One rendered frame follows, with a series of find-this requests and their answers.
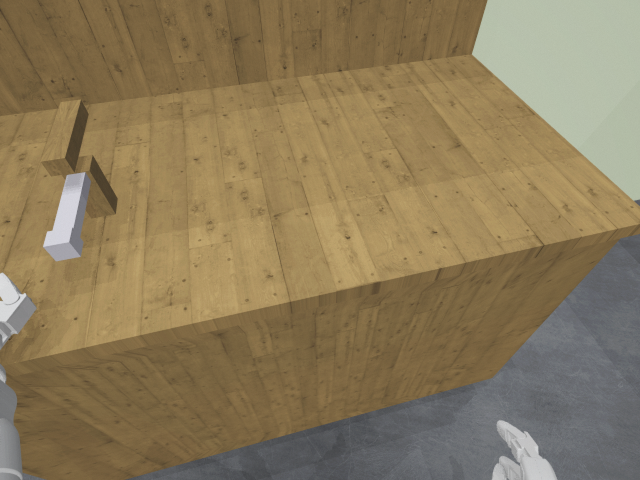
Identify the robot right hand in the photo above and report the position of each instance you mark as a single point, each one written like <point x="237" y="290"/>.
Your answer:
<point x="525" y="450"/>

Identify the counter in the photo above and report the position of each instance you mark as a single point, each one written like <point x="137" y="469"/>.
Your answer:
<point x="300" y="211"/>

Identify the robot left hand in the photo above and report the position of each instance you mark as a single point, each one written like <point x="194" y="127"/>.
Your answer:
<point x="15" y="309"/>

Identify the tap lever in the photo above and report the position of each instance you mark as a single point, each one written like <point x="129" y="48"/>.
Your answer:
<point x="64" y="241"/>

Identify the robot left forearm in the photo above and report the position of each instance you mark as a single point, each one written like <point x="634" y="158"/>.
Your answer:
<point x="10" y="450"/>

